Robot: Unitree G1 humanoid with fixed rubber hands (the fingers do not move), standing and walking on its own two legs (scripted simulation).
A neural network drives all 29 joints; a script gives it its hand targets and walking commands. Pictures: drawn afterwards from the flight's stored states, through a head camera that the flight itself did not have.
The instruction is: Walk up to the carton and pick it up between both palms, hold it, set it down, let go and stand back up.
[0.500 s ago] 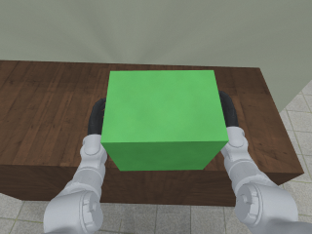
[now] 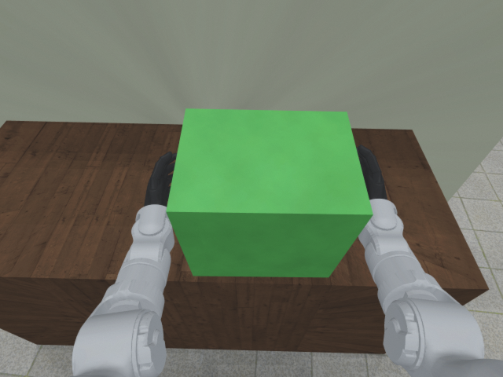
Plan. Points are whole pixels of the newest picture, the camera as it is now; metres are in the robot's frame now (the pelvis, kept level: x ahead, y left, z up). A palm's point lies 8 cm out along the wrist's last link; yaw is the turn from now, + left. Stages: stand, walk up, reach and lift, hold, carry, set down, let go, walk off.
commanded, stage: reach and lift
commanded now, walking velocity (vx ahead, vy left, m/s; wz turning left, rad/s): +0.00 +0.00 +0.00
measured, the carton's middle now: (263, 200) +0.41 +0.00 +0.03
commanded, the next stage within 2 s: hold in 2.00 s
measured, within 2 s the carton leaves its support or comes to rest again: neither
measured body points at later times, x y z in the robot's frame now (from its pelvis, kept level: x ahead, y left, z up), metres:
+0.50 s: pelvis +0.00 -0.01 +0.00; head -0.03 +0.01 +0.45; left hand +0.37 +0.19 +0.11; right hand +0.38 -0.18 +0.12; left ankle +0.03 +0.11 -0.75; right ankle -0.03 -0.11 -0.75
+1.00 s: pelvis -0.01 +0.00 +0.00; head -0.04 +0.04 +0.45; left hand +0.36 +0.20 +0.15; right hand +0.37 -0.16 +0.15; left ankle +0.03 +0.11 -0.75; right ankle -0.03 -0.11 -0.75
